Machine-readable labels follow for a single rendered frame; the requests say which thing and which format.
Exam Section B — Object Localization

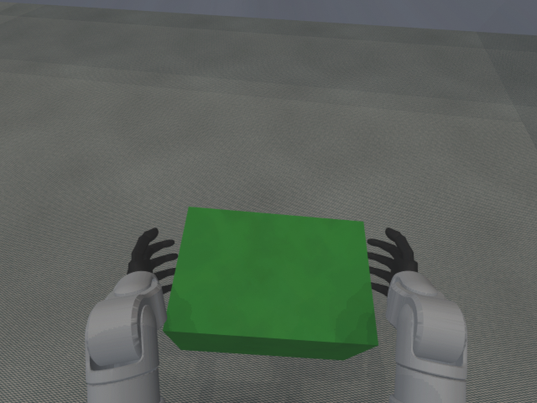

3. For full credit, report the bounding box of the right robot forearm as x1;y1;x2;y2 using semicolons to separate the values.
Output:
385;271;467;403

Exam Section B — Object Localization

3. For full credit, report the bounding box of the robot left hand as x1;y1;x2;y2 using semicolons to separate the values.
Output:
127;228;178;294

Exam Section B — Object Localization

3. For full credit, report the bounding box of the left robot forearm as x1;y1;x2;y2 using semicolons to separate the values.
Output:
85;271;167;403

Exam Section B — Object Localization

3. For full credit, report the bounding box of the carton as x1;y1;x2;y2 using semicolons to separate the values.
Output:
163;207;378;360

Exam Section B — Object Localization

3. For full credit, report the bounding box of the robot right hand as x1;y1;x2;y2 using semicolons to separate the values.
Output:
368;228;418;297

